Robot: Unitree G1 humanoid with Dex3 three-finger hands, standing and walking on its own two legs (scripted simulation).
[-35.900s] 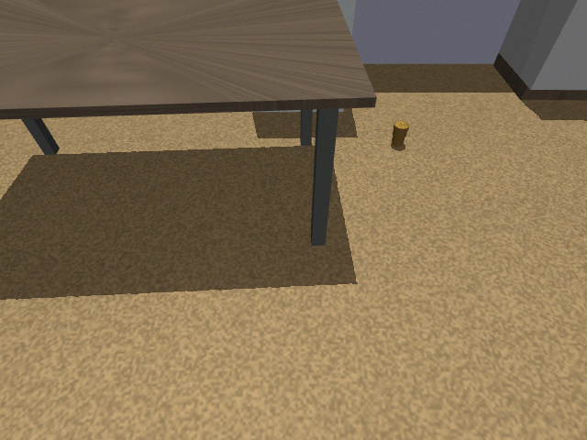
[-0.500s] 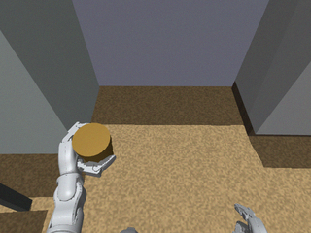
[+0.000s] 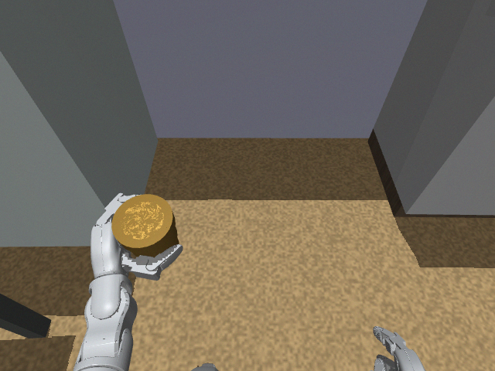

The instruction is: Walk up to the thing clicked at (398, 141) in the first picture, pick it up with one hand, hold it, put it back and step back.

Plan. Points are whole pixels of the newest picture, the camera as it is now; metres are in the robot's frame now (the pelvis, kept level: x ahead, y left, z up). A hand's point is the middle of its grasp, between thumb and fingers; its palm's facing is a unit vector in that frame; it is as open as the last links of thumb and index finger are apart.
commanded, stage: hold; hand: left
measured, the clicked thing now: (153, 237) +0.32 +0.18 +0.04
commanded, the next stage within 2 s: crouch in 0.60 s
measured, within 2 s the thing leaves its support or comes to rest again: neither
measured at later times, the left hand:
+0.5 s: hand (148, 238) +0.32 +0.18 +0.05, palm faces +0.25 -0.97 -0.01, open 10.6 cm
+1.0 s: hand (149, 249) +0.32 +0.19 +0.01, palm faces +0.28 -0.96 +0.00, open 10.6 cm
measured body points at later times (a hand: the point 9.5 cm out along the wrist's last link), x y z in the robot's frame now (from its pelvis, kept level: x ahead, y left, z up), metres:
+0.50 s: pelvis +0.00 +0.00 +0.00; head +0.04 +0.01 +0.45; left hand +0.30 +0.23 +0.05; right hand +0.15 -0.23 -0.10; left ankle +0.03 +0.13 -0.70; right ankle +0.00 -0.12 -0.70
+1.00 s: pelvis +0.00 +0.00 -0.01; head +0.06 +0.02 +0.44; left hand +0.30 +0.24 +0.01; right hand +0.15 -0.24 -0.11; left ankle +0.03 +0.13 -0.70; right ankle +0.00 -0.12 -0.70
